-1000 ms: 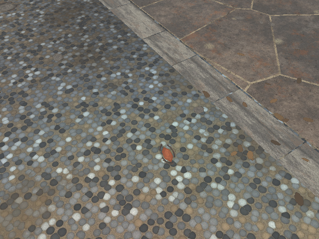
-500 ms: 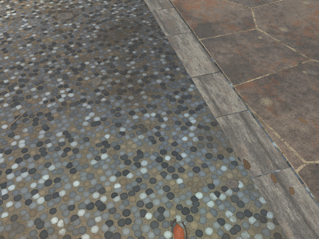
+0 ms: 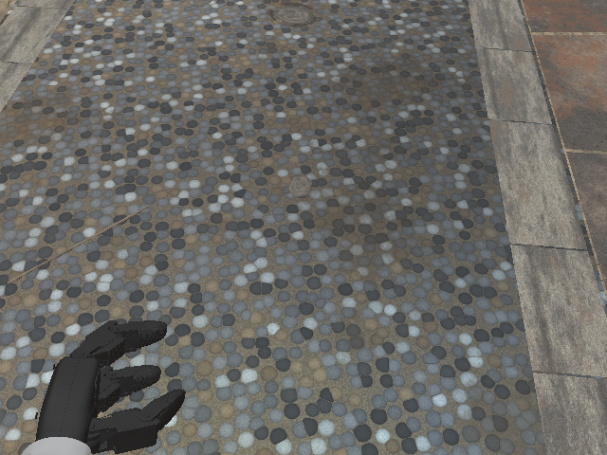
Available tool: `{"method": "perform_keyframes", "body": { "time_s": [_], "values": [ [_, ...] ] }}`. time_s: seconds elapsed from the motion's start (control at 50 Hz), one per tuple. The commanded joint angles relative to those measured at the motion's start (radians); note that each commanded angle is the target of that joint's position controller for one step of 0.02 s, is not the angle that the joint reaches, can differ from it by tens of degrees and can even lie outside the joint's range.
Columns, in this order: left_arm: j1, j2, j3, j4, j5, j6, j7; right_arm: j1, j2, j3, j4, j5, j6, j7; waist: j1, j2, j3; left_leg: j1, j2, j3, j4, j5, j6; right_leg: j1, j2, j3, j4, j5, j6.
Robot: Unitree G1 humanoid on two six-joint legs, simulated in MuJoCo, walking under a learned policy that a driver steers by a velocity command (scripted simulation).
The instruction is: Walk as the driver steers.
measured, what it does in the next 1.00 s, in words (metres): walks ahead: left foot, then right foot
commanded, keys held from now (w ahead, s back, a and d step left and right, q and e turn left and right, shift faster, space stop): q+shift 0.38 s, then shift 0.04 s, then e+shift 0.58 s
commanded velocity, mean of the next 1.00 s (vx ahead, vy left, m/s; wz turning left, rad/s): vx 0.08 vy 0.00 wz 0.23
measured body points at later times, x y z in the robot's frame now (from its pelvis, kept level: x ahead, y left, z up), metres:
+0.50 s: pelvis +0.09 -0.02 +0.03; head +0.11 +0.04 +0.47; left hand +0.10 +0.31 -0.09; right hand +0.38 -0.19 -0.03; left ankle +0.08 +0.08 -0.71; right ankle +0.15 -0.16 -0.65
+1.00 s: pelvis +0.12 -0.05 +0.03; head +0.17 -0.06 +0.48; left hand +0.18 +0.26 -0.06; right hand +0.35 -0.29 -0.07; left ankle +0.08 +0.10 -0.62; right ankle +0.13 -0.13 -0.71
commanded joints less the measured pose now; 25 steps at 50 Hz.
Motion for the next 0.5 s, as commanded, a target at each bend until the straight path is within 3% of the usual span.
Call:
{"method": "perform_keyframes", "body": {
  "time_s": [0.02,0.04,0.06,0.08,0.12,0.16,0.22,0.32,0.38,0.4,0.42,0.44,0.46,0.48,0.5],
  "values": [
    [0.304,0.238,0.071,0.025,0.031,0.014,-0.007,0.239,-0.022,0.028,-0.124,0.01,-0.012,0.027,0.012,-0.387,-0.517,-0.5,0.049,0.062,0.653,-0.169,-0.082,0.892,-0.576,0.714,-0.026,0.36,-0.355],
    [0.205,0.17,0.069,-0.013,0.03,0.026,0.004,0.139,-0.095,0.009,-0.107,0.02,0.005,0.027,0.052,-0.252,-0.422,-0.569,0.133,0.111,0.718,-0.027,-0.114,0.797,-0.486,0.645,-0.095,-0.012,-0.358],
    [0.148,0.101,0.049,-0.02,0.022,0.044,0.019,0.005,-0.139,-0.005,-0.129,0.015,0.021,0.025,0.08,-0.151,-0.283,-0.586,0.16,0.167,0.686,0.083,-0.123,0.653,-0.4,0.435,-0.131,-0.159,-0.306],
    [0.106,0.089,0.038,-0.02,0.017,0.063,0.028,-0.055,-0.151,-0.013,-0.14,0.005,0.039,0.018,0.074,-0.076,-0.212,-0.534,0.192,0.197,0.659,0.141,-0.129,0.515,-0.338,0.305,-0.15,-0.147,-0.271],
    [0.095,0.117,0.05,0.028,0.018,0.075,0.035,-0.104,-0.116,-0.007,-0.169,-0.001,0.053,0.02,0.059,-0.077,-0.105,-0.432,0.234,0.226,0.485,0.145,-0.116,0.313,-0.262,0.115,-0.186,-0.043,-0.249],
    [0.133,0.145,0.064,0.077,0.023,0.07,0.032,-0.133,-0.063,0.01,-0.185,-0.002,0.046,0.02,0.075,-0.104,-0.116,-0.409,0.243,0.258,0.358,0.134,-0.112,0.335,-0.266,0.026,-0.2,0.127,-0.28],
    [0.132,0.186,0.082,0.104,0.015,0.074,0.028,-0.162,-0.086,0.011,-0.188,-0.005,0.047,0.028,0.082,-0.084,-0.186,-0.354,0.277,0.251,0.217,0.229,-0.101,0.39,-0.343,-0.016,-0.21,0.173,-0.313],
    [0.079,0.233,0.097,0.121,-0.011,0.084,0.011,-0.206,-0.131,-0.005,-0.189,-0.002,0.077,0.054,0.075,-0.127,-0.135,-0.178,0.258,0.32,-0.023,0.306,-0.058,0.319,-0.341,-0.176,-0.226,-0.031,-0.258],
    [0.1,0.236,0.102,0.142,-0.029,0.09,0.0,-0.208,-0.138,-0.02,-0.191,-0.003,0.091,0.066,0.061,-0.105,-0.128,-0.076,0.219,0.369,-0.234,0.338,-0.011,0.349,-0.342,-0.242,-0.13,-0.105,-0.199],
    [0.137,0.211,0.097,0.159,-0.033,0.095,-0.003,-0.177,-0.149,-0.03,-0.177,-0.009,0.09,0.06,0.056,-0.063,-0.131,0.025,0.19,0.356,-0.314,0.372,0.02,0.293,-0.308,-0.275,-0.041,-0.161,-0.155],
    [0.189,0.167,0.085,0.177,-0.02,0.103,-0.01,-0.105,-0.226,-0.055,-0.164,-0.011,0.083,0.046,0.046,0.129,-0.119,0.185,0.287,0.164,-0.447,0.616,0.09,0.126,-0.217,-0.355,0.192,-0.311,-0.072],
    [0.147,0.135,0.062,0.1,0.018,0.104,-0.003,-0.115,-0.336,-0.066,-0.19,-0.036,0.068,0.031,0.064,0.403,-0.126,0.264,0.548,-0.249,-0.498,0.738,0.296,-0.205,-0.061,-0.345,0.478,-0.665,0.009],
    [0.079,0.181,0.076,0.108,0.009,0.103,0.003,-0.121,-0.254,-0.042,-0.202,-0.061,0.038,0.037,-0.002,0.236,-0.184,0.212,0.559,-0.198,-0.497,0.824,0.339,-0.207,-0.068,-0.164,0.659,-0.671,0.003],
    [0.099,0.186,0.076,0.119,-0.016,0.11,0.004,-0.155,-0.206,-0.017,-0.187,-0.065,0.017,0.037,0.032,0.189,-0.178,0.171,0.527,-0.074,-0.485,0.836,0.291,-0.191,-0.088,-0.147,0.689,-0.596,-0.016],
    [0.143,0.17,0.073,0.154,-0.018,0.115,0.009,-0.207,-0.157,-0.003,-0.179,-0.051,0.005,0.035,0.066,0.137,-0.178,0.154,0.468,0.014,-0.471,0.786,0.226,-0.161,-0.108,-0.135,0.657,-0.527,-0.023]
  ]
}}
